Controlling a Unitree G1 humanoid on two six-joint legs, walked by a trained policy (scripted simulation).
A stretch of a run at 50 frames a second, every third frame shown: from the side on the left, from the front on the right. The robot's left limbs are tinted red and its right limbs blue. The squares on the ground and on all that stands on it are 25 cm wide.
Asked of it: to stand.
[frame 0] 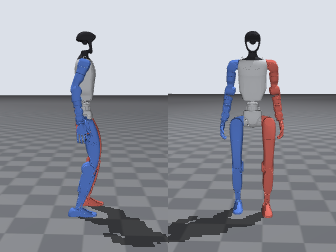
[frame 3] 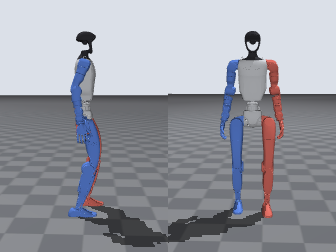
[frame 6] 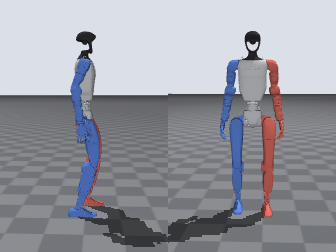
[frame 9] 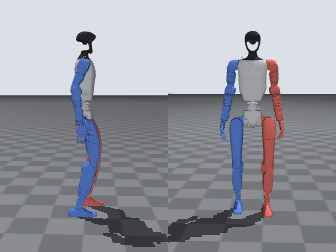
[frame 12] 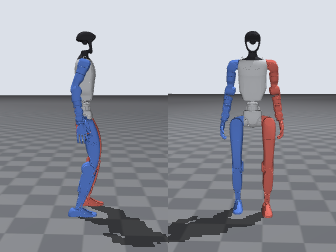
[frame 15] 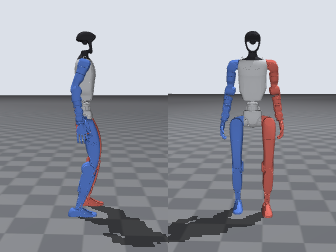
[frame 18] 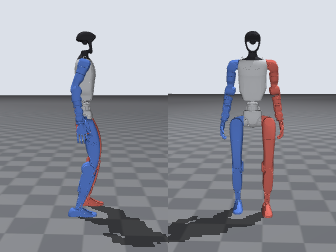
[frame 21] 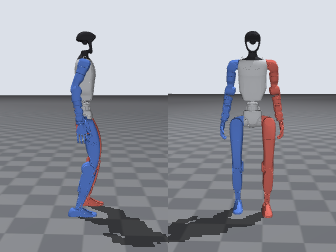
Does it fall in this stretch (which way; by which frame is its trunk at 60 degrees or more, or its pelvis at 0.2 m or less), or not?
no
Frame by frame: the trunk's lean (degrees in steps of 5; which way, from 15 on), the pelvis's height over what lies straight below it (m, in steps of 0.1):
0: 0, 0.8
3: 0, 0.8
6: 0, 0.8
9: 0, 0.8
12: 0, 0.8
15: 0, 0.8
18: 0, 0.8
21: 0, 0.8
